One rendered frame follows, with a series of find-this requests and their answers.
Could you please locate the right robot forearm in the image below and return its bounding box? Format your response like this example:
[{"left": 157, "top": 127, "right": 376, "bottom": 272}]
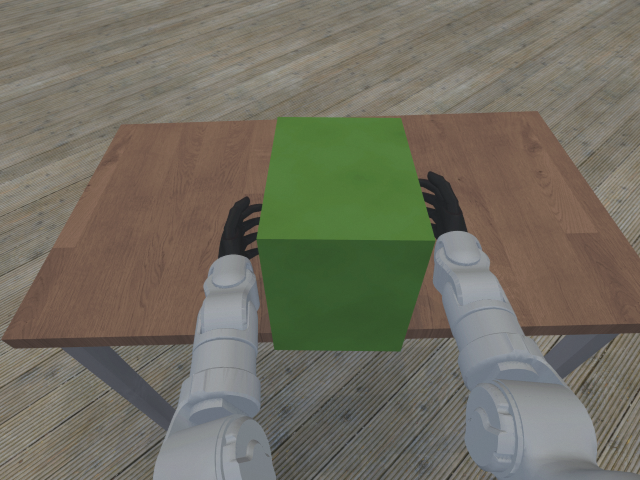
[{"left": 433, "top": 231, "right": 597, "bottom": 457}]

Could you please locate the table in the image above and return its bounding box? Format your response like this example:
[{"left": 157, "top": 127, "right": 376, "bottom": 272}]
[{"left": 1, "top": 111, "right": 640, "bottom": 431}]

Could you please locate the carton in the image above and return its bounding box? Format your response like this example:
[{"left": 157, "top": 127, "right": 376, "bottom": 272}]
[{"left": 256, "top": 117, "right": 436, "bottom": 351}]

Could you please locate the left robot upper arm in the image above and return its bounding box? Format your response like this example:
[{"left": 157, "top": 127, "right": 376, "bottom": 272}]
[{"left": 154, "top": 414, "right": 276, "bottom": 480}]

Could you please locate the right robot upper arm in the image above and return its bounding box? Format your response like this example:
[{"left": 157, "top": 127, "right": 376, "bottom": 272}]
[{"left": 464, "top": 379, "right": 640, "bottom": 480}]

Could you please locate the right robot hand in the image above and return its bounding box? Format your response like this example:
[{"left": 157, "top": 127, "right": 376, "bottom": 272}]
[{"left": 418, "top": 171, "right": 468, "bottom": 239}]

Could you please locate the left robot forearm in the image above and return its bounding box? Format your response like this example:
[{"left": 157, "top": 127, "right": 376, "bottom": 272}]
[{"left": 153, "top": 254, "right": 261, "bottom": 480}]

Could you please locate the left robot hand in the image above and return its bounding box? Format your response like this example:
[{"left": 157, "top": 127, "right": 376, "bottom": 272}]
[{"left": 218, "top": 196, "right": 262, "bottom": 260}]

